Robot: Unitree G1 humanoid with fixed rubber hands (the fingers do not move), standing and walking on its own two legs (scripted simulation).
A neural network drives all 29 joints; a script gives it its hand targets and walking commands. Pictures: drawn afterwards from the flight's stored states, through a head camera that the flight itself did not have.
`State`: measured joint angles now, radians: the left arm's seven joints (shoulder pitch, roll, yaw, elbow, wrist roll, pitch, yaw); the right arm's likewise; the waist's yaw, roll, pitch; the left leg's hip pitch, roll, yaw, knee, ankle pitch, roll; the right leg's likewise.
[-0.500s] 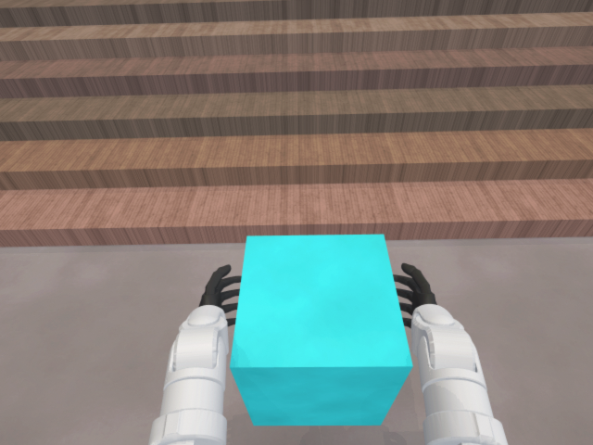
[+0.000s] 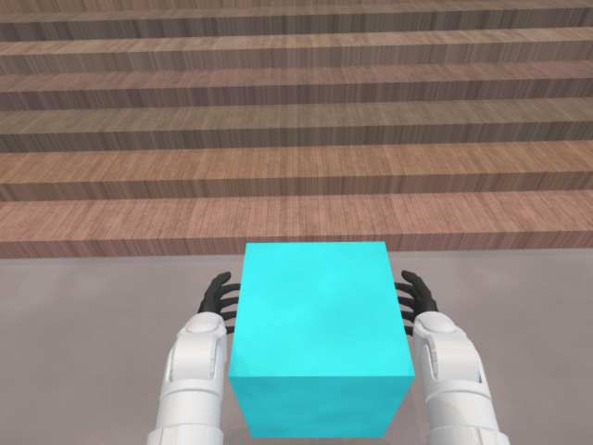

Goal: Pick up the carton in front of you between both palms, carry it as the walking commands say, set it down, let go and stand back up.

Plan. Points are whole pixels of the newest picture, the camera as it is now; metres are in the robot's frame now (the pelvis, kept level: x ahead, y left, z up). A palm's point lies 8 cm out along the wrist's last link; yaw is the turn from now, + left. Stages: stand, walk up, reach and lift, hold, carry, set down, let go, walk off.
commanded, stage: hold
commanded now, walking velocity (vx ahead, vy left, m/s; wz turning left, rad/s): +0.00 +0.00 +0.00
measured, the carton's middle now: (316, 343) +0.29 +0.00 -0.04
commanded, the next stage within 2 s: carry in 0.62 s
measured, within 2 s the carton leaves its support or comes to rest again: neither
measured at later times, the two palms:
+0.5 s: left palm (208, 322) +0.28 +0.15 +0.05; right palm (428, 321) +0.28 -0.15 +0.05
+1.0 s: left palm (207, 264) +0.36 +0.16 +0.07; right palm (404, 265) +0.36 -0.13 +0.07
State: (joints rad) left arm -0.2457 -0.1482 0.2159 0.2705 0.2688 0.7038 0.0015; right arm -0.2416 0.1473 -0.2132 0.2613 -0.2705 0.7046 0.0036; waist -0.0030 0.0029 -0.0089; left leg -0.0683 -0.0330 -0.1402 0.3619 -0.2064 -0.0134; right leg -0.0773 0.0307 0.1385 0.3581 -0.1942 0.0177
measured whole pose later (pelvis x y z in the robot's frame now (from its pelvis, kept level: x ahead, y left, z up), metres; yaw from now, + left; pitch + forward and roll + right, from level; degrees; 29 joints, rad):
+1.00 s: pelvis +0.08 +0.01 -0.02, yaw +0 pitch +5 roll -1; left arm -0.22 -0.08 0.13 -0.11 0.10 1.08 0.08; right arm -0.21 0.14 -0.11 -0.13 -0.14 1.08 -0.10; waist 0.00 0.03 -0.19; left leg -0.24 0.05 0.01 0.60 -0.44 -0.02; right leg -0.28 -0.03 -0.09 0.58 -0.37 0.01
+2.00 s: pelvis +0.69 +0.01 -0.01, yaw +2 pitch +3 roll +1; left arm -0.35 -0.11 0.15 -0.35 0.07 1.24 0.11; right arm -0.34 0.11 -0.15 -0.39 -0.09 1.26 -0.11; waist 0.02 0.01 -0.07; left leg -0.63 0.09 0.15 0.65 -0.07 0.03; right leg 0.02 0.00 -0.21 0.28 -0.36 -0.04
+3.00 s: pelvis +1.38 -0.03 +0.11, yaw +5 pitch +4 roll +4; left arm -0.83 0.00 0.29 -0.04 -0.01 1.22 0.17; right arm -0.79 0.08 -0.31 -0.14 -0.13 1.25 -0.10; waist 0.17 -0.05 0.12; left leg -1.04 -0.02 0.10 1.65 -0.45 0.11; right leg -0.21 0.07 -0.07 0.44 -0.31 -0.16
